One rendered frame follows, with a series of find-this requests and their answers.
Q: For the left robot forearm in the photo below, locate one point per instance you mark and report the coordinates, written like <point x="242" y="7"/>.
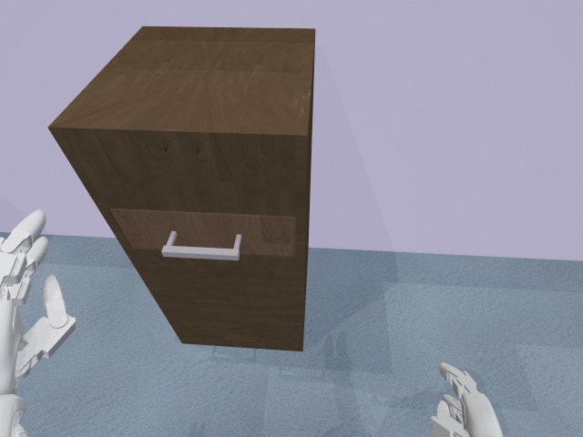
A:
<point x="12" y="407"/>

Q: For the drawer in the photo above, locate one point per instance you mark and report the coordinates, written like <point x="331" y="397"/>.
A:
<point x="260" y="234"/>

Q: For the handle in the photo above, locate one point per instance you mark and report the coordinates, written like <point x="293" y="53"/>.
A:
<point x="200" y="253"/>

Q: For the right robot hand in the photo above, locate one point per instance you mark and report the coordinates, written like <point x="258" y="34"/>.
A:
<point x="474" y="416"/>

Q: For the left robot hand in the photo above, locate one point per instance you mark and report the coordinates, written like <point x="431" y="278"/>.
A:
<point x="20" y="254"/>

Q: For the cabinet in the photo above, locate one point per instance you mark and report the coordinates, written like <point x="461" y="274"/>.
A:
<point x="215" y="120"/>

